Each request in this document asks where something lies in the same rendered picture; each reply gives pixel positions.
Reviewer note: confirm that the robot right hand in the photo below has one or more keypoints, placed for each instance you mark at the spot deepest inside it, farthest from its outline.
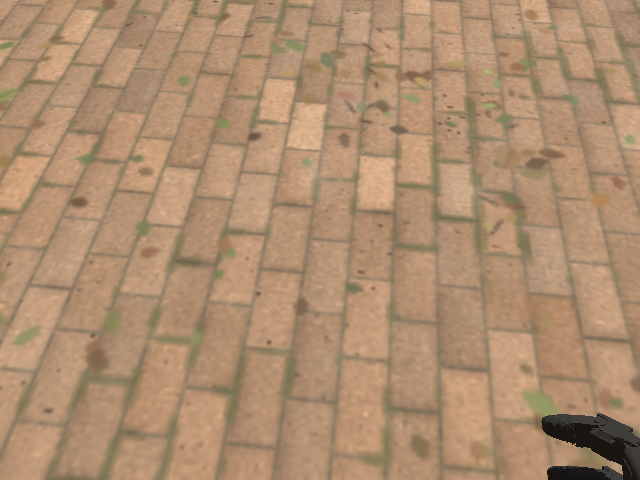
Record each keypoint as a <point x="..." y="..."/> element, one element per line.
<point x="605" y="436"/>

